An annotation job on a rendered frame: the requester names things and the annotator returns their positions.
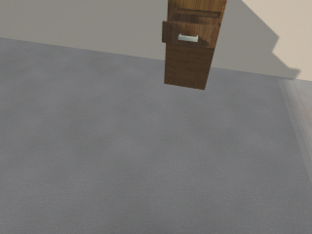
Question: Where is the cabinet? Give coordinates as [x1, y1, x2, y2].
[164, 0, 227, 91]

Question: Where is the handle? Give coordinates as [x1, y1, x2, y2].
[177, 33, 198, 42]

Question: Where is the drawer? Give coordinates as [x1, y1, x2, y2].
[162, 13, 220, 49]

